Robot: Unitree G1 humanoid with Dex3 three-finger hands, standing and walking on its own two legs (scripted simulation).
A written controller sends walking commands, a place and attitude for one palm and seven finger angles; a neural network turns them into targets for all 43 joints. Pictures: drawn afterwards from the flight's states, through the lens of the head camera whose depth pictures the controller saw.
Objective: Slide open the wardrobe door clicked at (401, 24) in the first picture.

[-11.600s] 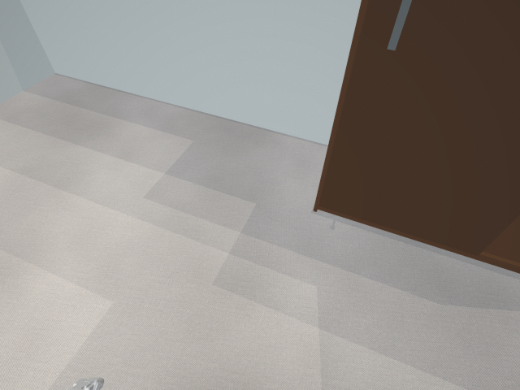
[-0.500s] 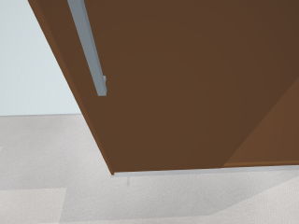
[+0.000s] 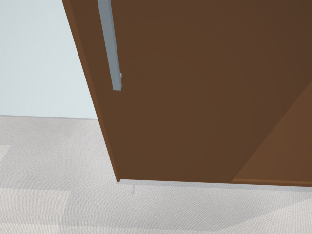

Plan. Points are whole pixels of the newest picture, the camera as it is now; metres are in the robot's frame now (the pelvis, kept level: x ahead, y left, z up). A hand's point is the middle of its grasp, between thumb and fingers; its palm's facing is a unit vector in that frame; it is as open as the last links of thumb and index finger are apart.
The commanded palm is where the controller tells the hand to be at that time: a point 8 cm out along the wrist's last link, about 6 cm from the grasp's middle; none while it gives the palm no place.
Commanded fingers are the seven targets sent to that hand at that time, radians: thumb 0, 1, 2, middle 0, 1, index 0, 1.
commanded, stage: come to a stop and stand still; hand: left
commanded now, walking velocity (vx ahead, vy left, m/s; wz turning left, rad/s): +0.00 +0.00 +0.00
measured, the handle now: (113, 45) +0.52 +0.17 +0.22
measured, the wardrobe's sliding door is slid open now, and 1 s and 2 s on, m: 0.00 0.00 0.00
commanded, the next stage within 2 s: look again from close up in 0.86 s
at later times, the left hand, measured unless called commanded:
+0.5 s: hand out of the picture +0.01 +0.20 -0.18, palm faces +0.02 -0.98 -0.22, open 7.3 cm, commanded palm none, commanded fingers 0.00 0.90 0.90 -0.20 -0.30 -0.20 -0.30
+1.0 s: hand out of the picture +0.02 +0.19 -0.17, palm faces +0.01 -0.98 -0.20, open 7.3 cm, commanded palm none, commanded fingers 0.00 0.90 0.90 -0.20 -0.30 -0.20 -0.30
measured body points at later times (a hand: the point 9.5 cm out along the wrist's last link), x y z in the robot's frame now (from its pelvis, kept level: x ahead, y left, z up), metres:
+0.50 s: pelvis +0.00 +0.03 -0.01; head -0.02 +0.02 +0.44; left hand +0.01 +0.25 -0.16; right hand -0.04 -0.16 -0.17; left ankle +0.01 +0.13 -0.74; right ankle +0.06 -0.07 -0.74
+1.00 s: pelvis +0.03 +0.03 +0.00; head +0.04 +0.01 +0.45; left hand +0.02 +0.24 -0.15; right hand +0.02 -0.20 -0.17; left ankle +0.01 +0.13 -0.74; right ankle +0.06 -0.07 -0.74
